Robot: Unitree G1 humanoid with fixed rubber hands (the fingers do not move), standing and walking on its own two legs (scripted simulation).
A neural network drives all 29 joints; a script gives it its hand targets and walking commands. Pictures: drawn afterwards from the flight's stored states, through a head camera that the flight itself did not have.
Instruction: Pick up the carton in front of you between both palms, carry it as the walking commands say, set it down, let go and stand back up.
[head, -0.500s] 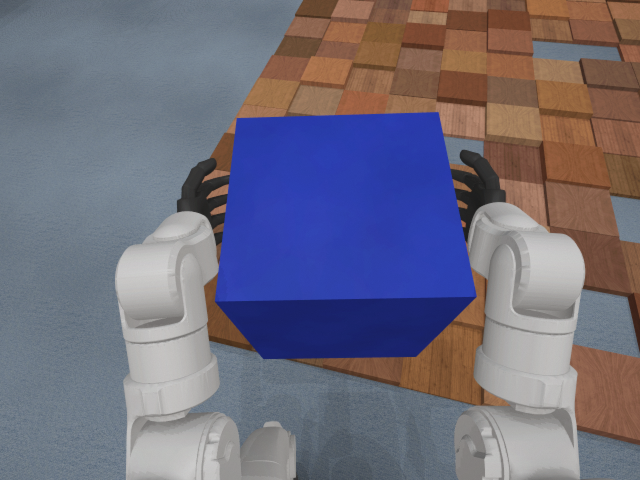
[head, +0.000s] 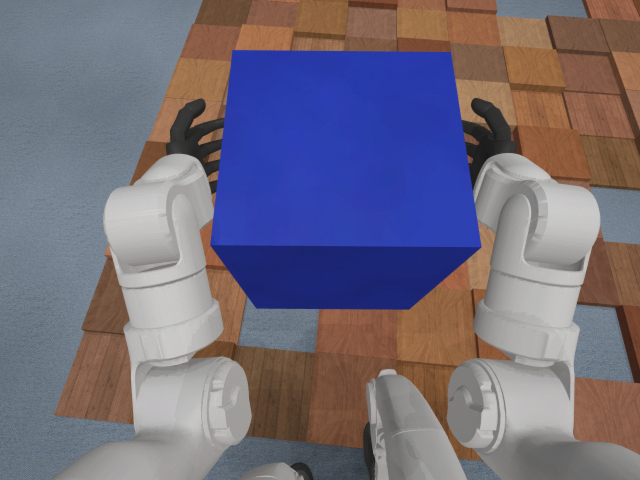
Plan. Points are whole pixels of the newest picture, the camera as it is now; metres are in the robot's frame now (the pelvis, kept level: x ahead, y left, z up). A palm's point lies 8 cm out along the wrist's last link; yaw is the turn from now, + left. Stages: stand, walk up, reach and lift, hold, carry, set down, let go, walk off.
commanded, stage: carry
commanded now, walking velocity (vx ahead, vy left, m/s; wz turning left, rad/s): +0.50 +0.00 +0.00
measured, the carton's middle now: (336, 202) +0.40 -0.02 +0.06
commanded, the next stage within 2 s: none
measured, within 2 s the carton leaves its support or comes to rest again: neither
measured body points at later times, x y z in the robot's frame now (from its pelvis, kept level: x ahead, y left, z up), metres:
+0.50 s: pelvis +0.35 +0.00 +0.03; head +0.39 +0.01 +0.48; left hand +0.72 +0.20 +0.21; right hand +0.76 -0.10 +0.21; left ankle +0.47 +0.10 -0.69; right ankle +0.24 -0.11 -0.69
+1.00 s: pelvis +0.65 +0.03 -0.01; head +0.69 +0.04 +0.44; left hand +1.03 +0.19 +0.09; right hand +1.03 -0.12 +0.09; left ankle +0.49 +0.08 -0.73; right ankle +0.81 -0.06 -0.70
